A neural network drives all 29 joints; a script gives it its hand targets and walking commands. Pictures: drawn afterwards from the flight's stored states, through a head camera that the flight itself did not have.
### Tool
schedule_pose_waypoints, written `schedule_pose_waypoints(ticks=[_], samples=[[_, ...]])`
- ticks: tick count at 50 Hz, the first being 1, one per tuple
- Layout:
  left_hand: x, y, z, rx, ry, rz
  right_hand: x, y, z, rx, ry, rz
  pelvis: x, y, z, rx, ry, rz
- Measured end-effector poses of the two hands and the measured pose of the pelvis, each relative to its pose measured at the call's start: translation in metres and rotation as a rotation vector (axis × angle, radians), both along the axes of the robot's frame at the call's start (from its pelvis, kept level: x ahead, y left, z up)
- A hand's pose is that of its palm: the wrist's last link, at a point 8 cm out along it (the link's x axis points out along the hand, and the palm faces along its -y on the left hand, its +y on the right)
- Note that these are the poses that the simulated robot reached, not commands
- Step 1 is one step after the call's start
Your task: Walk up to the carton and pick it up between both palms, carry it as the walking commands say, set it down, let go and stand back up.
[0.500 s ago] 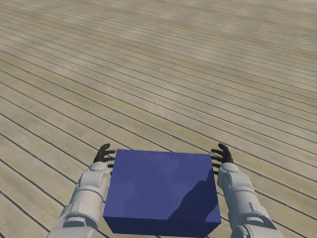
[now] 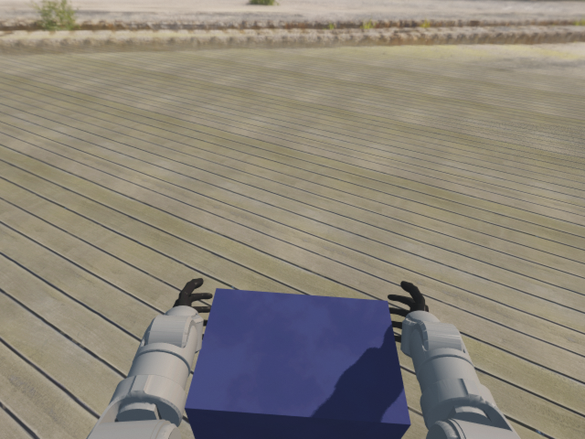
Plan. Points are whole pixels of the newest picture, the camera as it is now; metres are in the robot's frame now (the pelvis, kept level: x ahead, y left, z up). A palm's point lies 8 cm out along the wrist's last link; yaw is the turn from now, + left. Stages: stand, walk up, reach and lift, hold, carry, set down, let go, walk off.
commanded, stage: reach and lift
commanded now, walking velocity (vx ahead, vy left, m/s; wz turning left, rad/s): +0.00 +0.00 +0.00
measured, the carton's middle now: (296, 376) +0.28 +0.00 -0.05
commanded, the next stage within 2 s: hold in 1.06 s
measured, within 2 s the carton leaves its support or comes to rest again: neither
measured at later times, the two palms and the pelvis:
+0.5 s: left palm (175, 322) +0.30 +0.18 +0.05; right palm (410, 321) +0.31 -0.18 +0.05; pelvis +0.00 +0.00 +0.00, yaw +0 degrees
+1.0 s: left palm (175, 329) +0.29 +0.18 +0.04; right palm (412, 326) +0.30 -0.18 +0.05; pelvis +0.01 +0.00 +0.01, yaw +0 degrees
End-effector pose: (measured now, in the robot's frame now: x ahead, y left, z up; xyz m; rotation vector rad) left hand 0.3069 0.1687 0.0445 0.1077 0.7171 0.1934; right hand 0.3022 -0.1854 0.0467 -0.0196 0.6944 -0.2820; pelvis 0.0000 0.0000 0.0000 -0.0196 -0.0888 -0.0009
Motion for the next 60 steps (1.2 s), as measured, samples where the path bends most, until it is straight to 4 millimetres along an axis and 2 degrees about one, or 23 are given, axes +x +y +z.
schedule_pose_waypoints(ticks=[12, 21, 36, 60], samples=[[-0.004, 0.005, 0.005, 0.001, 0.004, -0.001, -0.002, 0.005, 0.008, -0.023, 0.009, 0.020, 0.000, 0.003, 0.002, -0.004, -0.032, 0.001], [-0.004, 0.010, 0.002, 0.003, 0.017, 0.013, 0.004, 0.010, 0.005, -0.033, 0.024, 0.049, 0.002, 0.003, 0.003, -0.004, -0.034, 0.001], [-0.003, 0.007, 0.001, -0.005, 0.004, 0.022, 0.008, 0.007, 0.003, -0.022, 0.015, 0.049, 0.010, 0.002, 0.005, -0.003, -0.032, 0.001], [-0.017, 0.008, 0.004, -0.017, -0.021, 0.037, -0.007, 0.008, 0.005, -0.008, -0.005, 0.040, 0.008, 0.002, 0.005, -0.003, -0.065, 0.002]])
